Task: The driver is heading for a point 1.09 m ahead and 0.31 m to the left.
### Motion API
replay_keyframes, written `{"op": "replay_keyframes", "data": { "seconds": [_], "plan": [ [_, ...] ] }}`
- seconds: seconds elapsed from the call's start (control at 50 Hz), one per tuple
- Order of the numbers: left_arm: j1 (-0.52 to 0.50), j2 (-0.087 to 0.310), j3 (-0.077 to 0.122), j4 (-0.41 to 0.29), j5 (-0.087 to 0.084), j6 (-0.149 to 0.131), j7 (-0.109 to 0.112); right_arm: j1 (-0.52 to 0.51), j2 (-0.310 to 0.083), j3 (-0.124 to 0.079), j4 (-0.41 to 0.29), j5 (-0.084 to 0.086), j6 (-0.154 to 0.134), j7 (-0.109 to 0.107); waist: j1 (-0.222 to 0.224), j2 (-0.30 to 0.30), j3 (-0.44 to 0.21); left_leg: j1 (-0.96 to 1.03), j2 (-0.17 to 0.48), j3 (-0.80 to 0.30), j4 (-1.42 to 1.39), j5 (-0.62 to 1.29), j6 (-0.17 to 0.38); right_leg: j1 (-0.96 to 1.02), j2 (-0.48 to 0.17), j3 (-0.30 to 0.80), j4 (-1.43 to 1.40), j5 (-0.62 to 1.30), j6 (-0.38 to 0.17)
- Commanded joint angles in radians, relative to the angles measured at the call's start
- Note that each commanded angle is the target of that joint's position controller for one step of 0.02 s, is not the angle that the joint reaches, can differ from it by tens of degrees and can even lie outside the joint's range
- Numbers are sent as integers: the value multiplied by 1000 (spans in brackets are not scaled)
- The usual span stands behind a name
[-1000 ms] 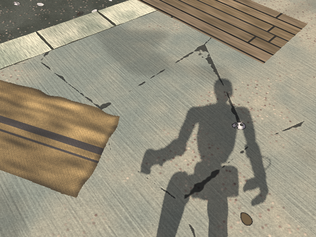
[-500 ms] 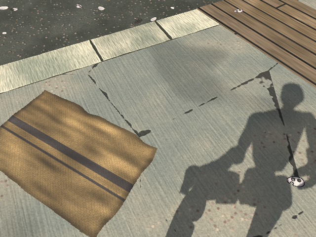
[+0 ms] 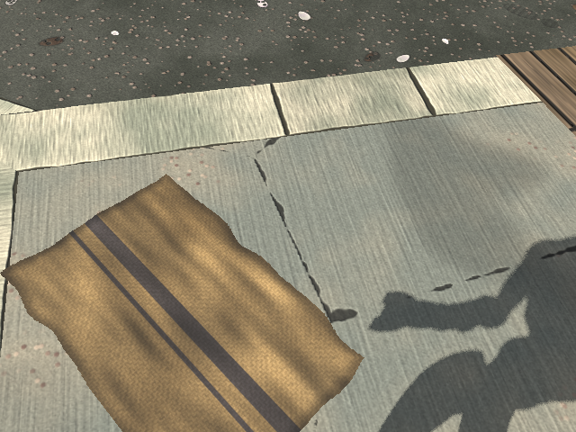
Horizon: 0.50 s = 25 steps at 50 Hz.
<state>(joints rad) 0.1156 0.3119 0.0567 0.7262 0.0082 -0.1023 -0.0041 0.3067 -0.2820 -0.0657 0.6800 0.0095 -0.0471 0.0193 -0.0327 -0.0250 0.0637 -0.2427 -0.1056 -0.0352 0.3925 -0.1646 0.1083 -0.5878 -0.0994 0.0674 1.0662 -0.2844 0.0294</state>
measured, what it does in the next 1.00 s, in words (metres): walks ahead, turning left: right foot, then left foot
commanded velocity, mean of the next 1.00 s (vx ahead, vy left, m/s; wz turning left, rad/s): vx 0.50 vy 0.00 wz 0.60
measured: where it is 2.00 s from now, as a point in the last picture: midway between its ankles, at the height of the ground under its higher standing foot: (129, 246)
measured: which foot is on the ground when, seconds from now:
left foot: down 0.00-0.28, up 0.30-0.78, down 0.80-1.00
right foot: up 0.00-0.26, down 0.28-0.82, up 0.84-1.00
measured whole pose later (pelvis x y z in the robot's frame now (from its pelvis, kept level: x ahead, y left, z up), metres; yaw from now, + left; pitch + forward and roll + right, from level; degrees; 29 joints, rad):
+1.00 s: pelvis +0.51 +0.11 +0.00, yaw +36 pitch +1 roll +0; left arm 0.14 0.32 0.05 0.73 0.01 -0.10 -0.01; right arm 0.29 -0.29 -0.07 0.64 0.01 -0.04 0.02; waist -0.02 -0.03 0.07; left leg -0.27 -0.11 -0.05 0.42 -0.16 0.10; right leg -0.56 -0.10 0.06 1.09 -0.31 0.03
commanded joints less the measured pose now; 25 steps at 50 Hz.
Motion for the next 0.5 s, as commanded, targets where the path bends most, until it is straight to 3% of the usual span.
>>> {"op": "replay_keyframes", "data": {
  "seconds": [0.02,0.1,0.16,0.22,0.24,0.26,0.28,0.3,0.32,0.34,0.36,0.38,0.4,0.44,0.5],
  "plan": [
    [-10,64,15,-58,10,6,5,-22,-172,-47,-72,4,-20,-25,28,52,-74,45,238,-236,-172,287,178,-48,7,-14,-158,140,43],
    [-150,37,-1,-90,-3,-3,-9,26,-181,-51,-48,11,-7,-37,-29,100,-53,2,189,-205,-151,143,115,48,72,-26,-449,366,49],
    [-195,64,7,-110,-14,-15,-21,66,-179,-52,-26,18,0,-38,-44,116,-49,55,222,-278,-100,83,101,75,90,2,-536,372,30],
    [-157,101,25,-105,-17,-29,-28,58,-172,-54,-21,17,9,-45,-13,152,-55,129,257,-364,-15,91,81,122,92,20,-579,259,-8],
    [-105,111,33,-93,-18,-34,-26,45,-166,-54,-24,16,13,-45,16,168,-67,130,251,-376,24,123,69,187,98,5,-598,228,-27],
    [-10,133,49,-69,-12,-39,-20,32,-140,-44,-32,13,14,-42,67,161,-119,110,204,-352,122,180,41,331,92,-7,-634,236,-56],
    [128,178,63,-57,6,-42,-12,31,-84,-22,-50,1,12,-37,128,86,-256,10,145,-287,370,96,4,581,-45,116,-609,191,-117],
    [236,262,82,-30,21,-31,-11,168,-10,0,-76,20,4,-37,80,-218,-394,-353,-8,-154,720,-349,-75,940,-281,560,-676,1,-279],
    [240,194,70,-22,-7,-25,-19,193,-97,-9,-62,38,0,-41,87,-249,-377,-518,55,-161,888,-425,-90,950,-335,763,-755,-255,-304],
    [190,117,49,-39,-12,-18,-15,90,-169,-28,-60,35,5,-41,115,-136,-238,-558,100,-156,936,-330,-97,832,-289,612,-779,-279,-257],
    [141,92,39,-44,-4,-9,-11,17,-178,-32,-74,21,11,-43,108,-68,-157,-533,136,-117,922,-253,-101,707,-244,457,-783,-155,-221],
    [109,72,32,-37,1,-4,-9,-26,-166,-34,-87,9,11,-40,92,-50,-94,-509,163,-112,876,-204,-103,601,-203,352,-802,-29,-211],
    [95,57,25,-30,7,-5,-6,-30,-149,-36,-92,11,14,-33,70,-69,-72,-466,190,-111,839,-171,-100,537,-171,269,-824,53,-198],
    [96,56,27,-14,1,-12,-4,-16,-105,-29,-94,22,24,-25,54,-90,-63,-430,208,-85,790,-150,-100,489,-148,168,-868,126,-202],
    [108,97,41,15,-5,-19,-2,-66,-73,-18,-121,15,33,-22,54,-59,-38,-479,224,-73,690,-92,-115,487,-169,75,-909,235,-229]
  ]
}}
